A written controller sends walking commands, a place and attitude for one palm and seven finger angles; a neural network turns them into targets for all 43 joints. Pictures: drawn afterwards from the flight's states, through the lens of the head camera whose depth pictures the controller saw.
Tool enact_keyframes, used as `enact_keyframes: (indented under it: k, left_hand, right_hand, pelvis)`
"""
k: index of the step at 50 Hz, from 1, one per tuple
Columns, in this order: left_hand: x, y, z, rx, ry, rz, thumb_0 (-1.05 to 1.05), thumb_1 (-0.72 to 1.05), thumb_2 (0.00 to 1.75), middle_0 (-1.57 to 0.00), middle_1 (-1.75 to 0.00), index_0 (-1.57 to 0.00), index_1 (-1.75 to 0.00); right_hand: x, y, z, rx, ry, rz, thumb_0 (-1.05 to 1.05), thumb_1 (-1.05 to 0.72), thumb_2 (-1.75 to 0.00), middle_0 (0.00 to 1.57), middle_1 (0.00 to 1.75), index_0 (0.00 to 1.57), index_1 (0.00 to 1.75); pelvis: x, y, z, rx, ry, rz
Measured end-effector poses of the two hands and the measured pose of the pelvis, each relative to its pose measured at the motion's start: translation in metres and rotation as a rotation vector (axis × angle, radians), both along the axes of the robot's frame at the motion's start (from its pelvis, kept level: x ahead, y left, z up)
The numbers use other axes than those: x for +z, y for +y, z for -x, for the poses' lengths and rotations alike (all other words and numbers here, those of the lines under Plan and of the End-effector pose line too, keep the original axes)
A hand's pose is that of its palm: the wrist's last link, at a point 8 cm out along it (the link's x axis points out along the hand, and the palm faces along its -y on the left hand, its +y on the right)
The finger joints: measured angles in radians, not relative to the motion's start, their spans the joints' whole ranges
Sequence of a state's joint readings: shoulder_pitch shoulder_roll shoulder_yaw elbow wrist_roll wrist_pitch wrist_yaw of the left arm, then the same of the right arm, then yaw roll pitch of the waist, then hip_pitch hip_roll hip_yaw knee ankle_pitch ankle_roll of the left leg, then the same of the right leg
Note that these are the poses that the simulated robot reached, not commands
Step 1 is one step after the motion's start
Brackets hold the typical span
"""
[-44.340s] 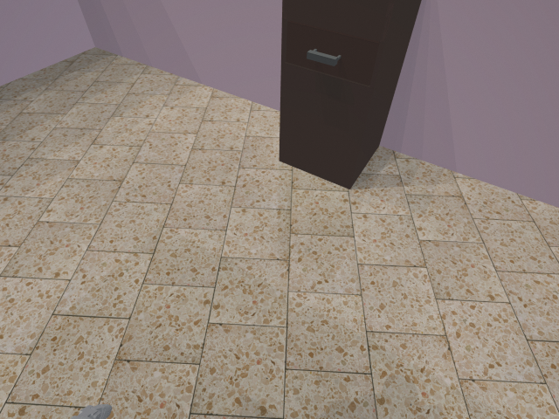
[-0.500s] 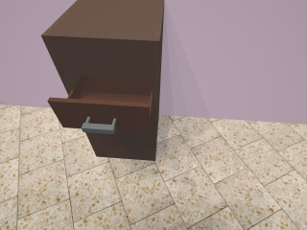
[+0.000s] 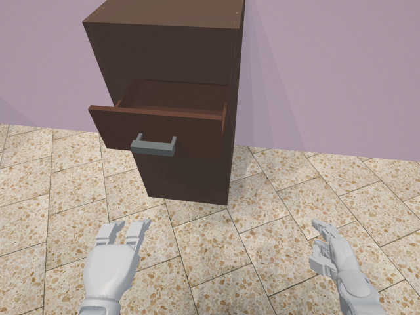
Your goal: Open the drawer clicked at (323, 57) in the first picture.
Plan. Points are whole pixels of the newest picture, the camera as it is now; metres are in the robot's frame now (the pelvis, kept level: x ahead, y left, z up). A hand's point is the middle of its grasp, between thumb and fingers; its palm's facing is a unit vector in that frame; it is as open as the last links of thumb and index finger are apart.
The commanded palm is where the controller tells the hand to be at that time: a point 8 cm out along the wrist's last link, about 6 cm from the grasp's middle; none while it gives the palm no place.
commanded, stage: raise the hand with hooked fingers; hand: left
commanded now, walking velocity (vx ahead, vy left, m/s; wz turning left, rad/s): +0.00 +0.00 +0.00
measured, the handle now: (155, 142) +0.56 +0.26 -0.07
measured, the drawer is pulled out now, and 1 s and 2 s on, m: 0.16 0.16 0.16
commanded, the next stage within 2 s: move the hooked fingers above the handle in 1.40 s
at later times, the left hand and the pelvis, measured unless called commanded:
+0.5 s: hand (107, 213) +0.27 +0.25 +0.04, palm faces +0.05 -0.11 -0.99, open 12.0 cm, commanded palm +0.25 +0.25 +0.10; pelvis +0.01 +0.03 +0.02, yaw +0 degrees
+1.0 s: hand (93, 161) +0.33 +0.28 +0.11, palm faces +0.04 -0.06 -1.00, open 13.8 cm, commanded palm +0.31 +0.28 +0.17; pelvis +0.04 +0.03 +0.04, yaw +2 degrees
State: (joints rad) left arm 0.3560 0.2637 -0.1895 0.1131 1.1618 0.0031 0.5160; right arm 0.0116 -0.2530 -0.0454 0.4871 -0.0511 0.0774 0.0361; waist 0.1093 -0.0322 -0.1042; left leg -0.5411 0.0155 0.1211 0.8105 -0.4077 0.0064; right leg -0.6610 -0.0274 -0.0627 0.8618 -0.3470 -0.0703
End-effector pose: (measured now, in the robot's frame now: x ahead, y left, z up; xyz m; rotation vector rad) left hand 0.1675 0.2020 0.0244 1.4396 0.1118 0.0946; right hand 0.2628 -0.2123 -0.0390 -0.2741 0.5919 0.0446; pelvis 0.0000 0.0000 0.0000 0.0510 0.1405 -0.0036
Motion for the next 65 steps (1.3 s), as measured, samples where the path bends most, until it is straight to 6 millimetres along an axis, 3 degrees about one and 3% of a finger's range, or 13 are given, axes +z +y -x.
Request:
enact_keyframes:
  k: [3, 6, 10, 16, 21, 29, 38, 45, 55, 65]
  left_hand:
    - [0.005, 0.019, -0.004, 0.053, -0.016, -0.032, 0.0, 0.43, 0.7, -0.26, -0.59, -0.26, -0.59]
    - [0.021, 0.033, -0.02, 0.082, -0.041, -0.043, 0.0, 0.35, 0.67, -0.26, -0.64, -0.27, -0.64]
    - [0.042, 0.037, -0.045, 0.074, -0.044, -0.028, 0.0, 0.26, 0.63, -0.27, -0.7, -0.27, -0.7]
    - [0.053, 0.033, -0.065, -0.003, 0.006, 0.004, 0.0, 0.13, 0.57, -0.28, -0.79, -0.28, -0.79]
    - [0.058, 0.038, -0.07, -0.04, -0.006, -0.004, 0.0, 0.02, 0.52, -0.29, -0.86, -0.29, -0.86]
    - [0.081, 0.055, -0.09, -0.004, -0.084, -0.03, 0.0, -0.17, 0.44, -0.3, -0.98, -0.3, -0.98]
    - [0.108, 0.06, -0.116, 0.002, -0.072, -0.035, 0.0, -0.37, 0.35, -0.31, -1.12, -0.31, -1.12]
    - [0.128, 0.069, -0.131, -0.003, -0.063, -0.058, 0.0, -0.46, 0.31, -0.32, -1.18, -0.32, -1.18]
    - [0.15, 0.08, -0.155, -0.023, -0.041, -0.067, 0.0, -0.49, 0.3, -0.32, -1.2, -0.32, -1.2]
    - [0.138, 0.07, -0.15, -0.09, -0.032, -0.048, 0.0, -0.49, 0.3, -0.32, -1.2, -0.32, -1.2]
  right_hand:
    - [-0.009, 0.02, 0.004, 0.022, 0.026, -0.024, 0.01, -0.91, -0.9, 0.2, 0.3, 0.2, 0.3]
    - [-0.019, 0.037, 0.018, 0.034, 0.07, -0.051, 0.01, -0.91, -0.9, 0.2, 0.3, 0.2, 0.3]
    - [-0.032, 0.048, 0.046, 0.021, 0.155, -0.082, 0.01, -0.91, -0.9, 0.2, 0.3, 0.2, 0.3]
    - [-0.044, 0.035, 0.085, -0.055, 0.28, -0.065, 0.01, -0.9, -0.9, 0.21, 0.3, 0.21, 0.3]
    - [-0.047, 0.012, 0.1, -0.123, 0.335, -0.009, 0.02, -0.9, -0.9, 0.2, 0.3, 0.21, 0.3]
    - [-0.039, -0.001, 0.081, -0.165, 0.304, 0.022, 0.02, -0.91, -0.9, 0.2, 0.3, 0.2, 0.3]
    - [-0.019, 0.027, 0.034, -0.103, 0.212, -0.03, 0.01, -0.91, -0.9, 0.2, 0.3, 0.2, 0.3]
    - [-0.015, 0.047, 0.015, -0.04, 0.207, -0.054, 0.01, -0.91, -0.9, 0.2, 0.3, 0.2, 0.3]
    - [-0.024, 0.04, 0.021, -0.046, 0.274, -0.043, 0.01, -0.91, -0.9, 0.2, 0.3, 0.2, 0.3]
    - [-0.032, 0.016, 0.042, -0.097, 0.337, -0.009, 0.01, -0.91, -0.9, 0.2, 0.3, 0.2, 0.3]
  pelvis:
    - [0.0, -0.001, 0.004, 0.024, -0.019, 0.013]
    - [0.003, 0.0, 0.006, 0.041, -0.04, 0.024]
    - [0.01, 0.005, 0.005, 0.04, -0.056, 0.03]
    - [0.02, 0.015, -0.002, 0.014, -0.062, 0.029]
    - [0.023, 0.022, -0.008, 0.005, -0.061, 0.032]
    - [0.026, 0.031, -0.017, 0.008, -0.064, 0.036]
    - [0.033, 0.033, -0.028, 0.014, -0.091, 0.039]
    - [0.037, 0.031, -0.035, 0.028, -0.1, 0.043]
    - [0.04, 0.03, -0.042, 0.04, -0.09, 0.047]
    - [0.04, 0.029, -0.042, 0.031, -0.067, 0.045]
